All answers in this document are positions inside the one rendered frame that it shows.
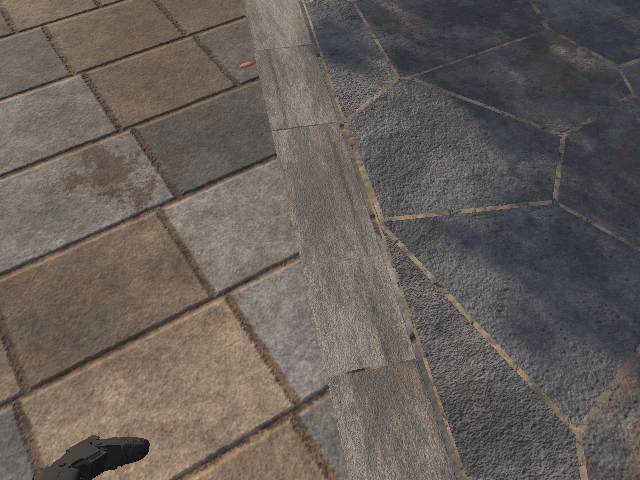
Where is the left robot hand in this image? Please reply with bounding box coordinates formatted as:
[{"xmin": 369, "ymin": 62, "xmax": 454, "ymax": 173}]
[{"xmin": 32, "ymin": 435, "xmax": 150, "ymax": 480}]

